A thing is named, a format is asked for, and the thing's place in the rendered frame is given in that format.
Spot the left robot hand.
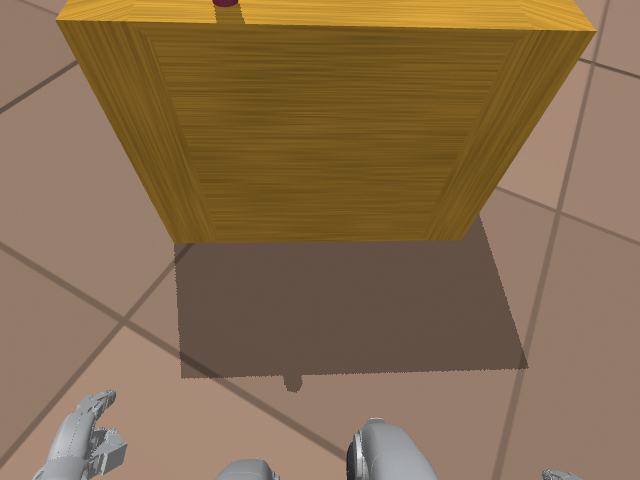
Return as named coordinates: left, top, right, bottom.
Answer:
left=45, top=390, right=128, bottom=480

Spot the can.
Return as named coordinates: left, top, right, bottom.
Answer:
left=212, top=0, right=238, bottom=7

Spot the left robot arm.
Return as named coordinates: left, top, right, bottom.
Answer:
left=32, top=456, right=89, bottom=480

